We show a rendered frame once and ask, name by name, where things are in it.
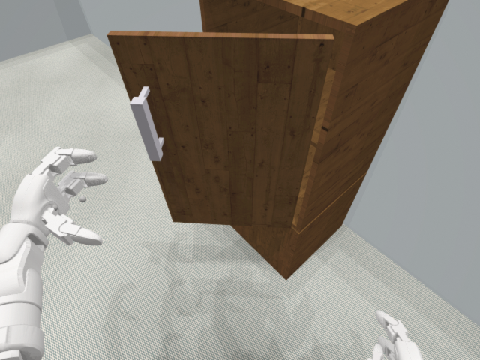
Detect handle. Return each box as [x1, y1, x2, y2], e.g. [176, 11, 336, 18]
[130, 86, 164, 161]

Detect right robot hand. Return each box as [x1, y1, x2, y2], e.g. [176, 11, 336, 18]
[367, 310, 423, 360]

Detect left robot forearm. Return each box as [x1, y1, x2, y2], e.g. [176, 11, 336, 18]
[0, 223, 49, 360]

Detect left robot hand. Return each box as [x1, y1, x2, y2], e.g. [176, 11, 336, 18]
[10, 147, 108, 245]

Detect cupboard door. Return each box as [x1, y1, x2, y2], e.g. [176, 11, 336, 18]
[107, 31, 335, 229]

